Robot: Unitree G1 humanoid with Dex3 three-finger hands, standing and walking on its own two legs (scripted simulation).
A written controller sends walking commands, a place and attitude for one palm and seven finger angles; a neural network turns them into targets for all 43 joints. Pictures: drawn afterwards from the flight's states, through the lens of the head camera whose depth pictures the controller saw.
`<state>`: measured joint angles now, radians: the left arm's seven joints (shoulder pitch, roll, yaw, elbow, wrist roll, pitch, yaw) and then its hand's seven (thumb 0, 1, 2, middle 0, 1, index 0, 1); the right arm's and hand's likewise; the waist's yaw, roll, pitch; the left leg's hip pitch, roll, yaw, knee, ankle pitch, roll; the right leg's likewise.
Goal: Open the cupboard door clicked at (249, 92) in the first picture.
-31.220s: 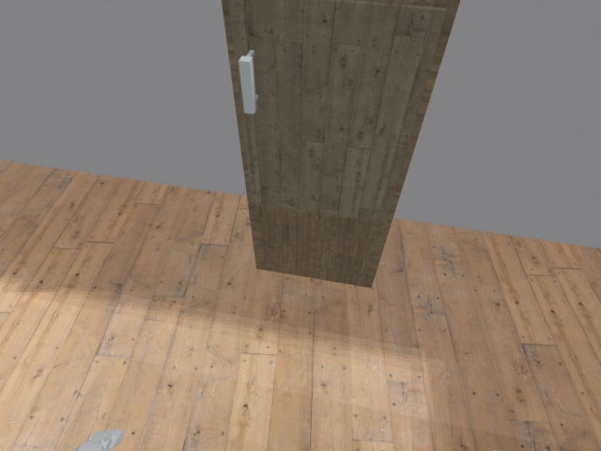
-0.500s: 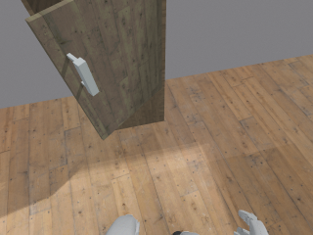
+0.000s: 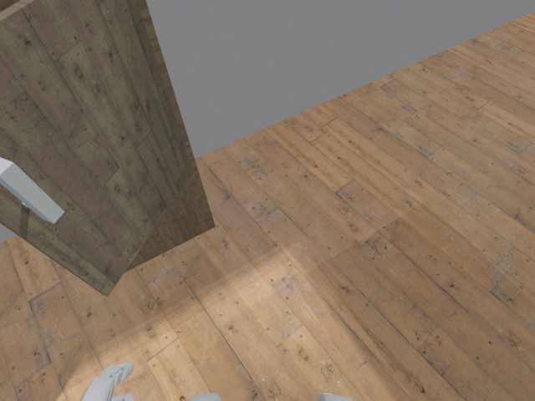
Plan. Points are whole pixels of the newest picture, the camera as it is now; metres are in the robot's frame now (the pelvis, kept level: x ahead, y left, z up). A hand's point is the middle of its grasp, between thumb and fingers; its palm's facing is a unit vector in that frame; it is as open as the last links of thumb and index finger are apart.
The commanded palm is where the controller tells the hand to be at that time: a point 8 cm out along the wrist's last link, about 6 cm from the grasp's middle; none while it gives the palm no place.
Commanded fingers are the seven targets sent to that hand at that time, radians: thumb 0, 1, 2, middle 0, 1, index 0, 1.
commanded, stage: walk to a spot facing it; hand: left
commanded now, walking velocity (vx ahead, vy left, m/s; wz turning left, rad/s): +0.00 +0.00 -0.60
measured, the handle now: (18, 189) +0.37 +0.39 +0.08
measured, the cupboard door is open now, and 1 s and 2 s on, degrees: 37 37 37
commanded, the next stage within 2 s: none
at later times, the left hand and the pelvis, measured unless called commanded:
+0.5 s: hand (182, 348) +0.20 +0.17 -0.14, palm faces -0.28 -0.93 -0.23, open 7.4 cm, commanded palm none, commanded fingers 0.00 0.90 0.90 -0.20 -0.30 -0.20 -0.30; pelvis +0.04 +0.00 +0.01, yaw -18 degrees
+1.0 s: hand (222, 318) +0.26 +0.11 -0.16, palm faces -0.53 -0.82 -0.21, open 7.4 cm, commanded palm none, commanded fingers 0.00 0.90 0.90 -0.20 -0.30 -0.20 -0.30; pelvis +0.10 -0.03 +0.01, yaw -36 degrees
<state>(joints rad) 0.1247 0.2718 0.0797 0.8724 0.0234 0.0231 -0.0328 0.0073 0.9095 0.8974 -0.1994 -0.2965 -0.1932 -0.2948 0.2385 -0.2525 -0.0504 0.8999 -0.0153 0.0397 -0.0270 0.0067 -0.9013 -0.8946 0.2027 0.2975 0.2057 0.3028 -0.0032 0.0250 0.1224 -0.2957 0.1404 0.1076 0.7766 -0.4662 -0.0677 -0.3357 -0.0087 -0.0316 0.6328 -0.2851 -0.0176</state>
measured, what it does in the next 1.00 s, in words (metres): steps on the spot, turning right: left foot, then right foot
